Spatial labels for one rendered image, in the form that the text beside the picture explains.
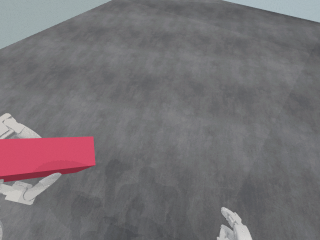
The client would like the left robot hand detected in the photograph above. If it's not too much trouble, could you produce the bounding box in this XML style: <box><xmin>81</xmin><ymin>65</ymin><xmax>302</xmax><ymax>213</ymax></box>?
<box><xmin>0</xmin><ymin>113</ymin><xmax>62</xmax><ymax>205</ymax></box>

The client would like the sponge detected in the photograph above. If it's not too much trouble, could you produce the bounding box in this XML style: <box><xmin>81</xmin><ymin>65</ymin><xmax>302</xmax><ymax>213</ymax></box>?
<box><xmin>0</xmin><ymin>136</ymin><xmax>96</xmax><ymax>182</ymax></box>

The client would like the right robot hand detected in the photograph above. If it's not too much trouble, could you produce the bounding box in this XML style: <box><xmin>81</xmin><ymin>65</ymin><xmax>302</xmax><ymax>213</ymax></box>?
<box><xmin>217</xmin><ymin>207</ymin><xmax>252</xmax><ymax>240</ymax></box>

